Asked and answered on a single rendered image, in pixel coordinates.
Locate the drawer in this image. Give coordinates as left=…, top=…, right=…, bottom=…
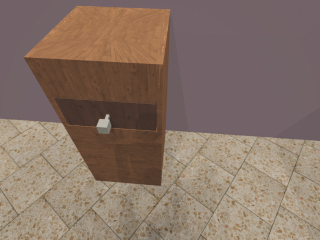
left=54, top=97, right=157, bottom=131

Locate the handle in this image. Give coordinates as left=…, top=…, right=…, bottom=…
left=96, top=114, right=112, bottom=134

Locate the cabinet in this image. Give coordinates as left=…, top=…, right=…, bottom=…
left=24, top=6, right=171, bottom=186

